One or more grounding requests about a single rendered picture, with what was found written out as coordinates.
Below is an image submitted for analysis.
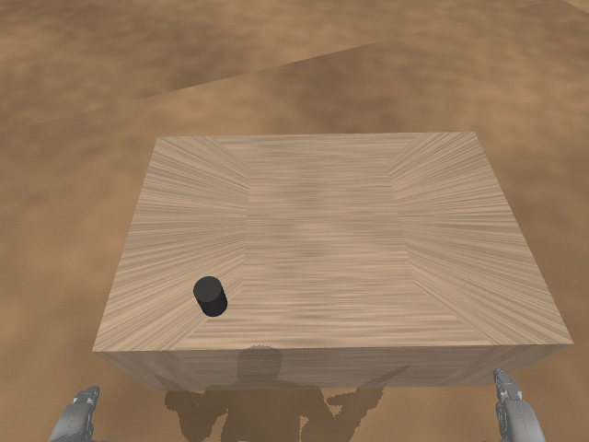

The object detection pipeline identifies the left robot hand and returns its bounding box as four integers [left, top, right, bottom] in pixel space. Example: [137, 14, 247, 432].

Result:
[48, 386, 114, 442]

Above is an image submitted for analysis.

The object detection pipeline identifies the can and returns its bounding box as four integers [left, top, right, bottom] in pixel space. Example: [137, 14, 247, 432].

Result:
[193, 276, 227, 317]

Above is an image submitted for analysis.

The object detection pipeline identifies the right robot hand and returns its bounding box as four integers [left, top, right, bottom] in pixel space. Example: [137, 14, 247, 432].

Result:
[483, 368, 546, 442]

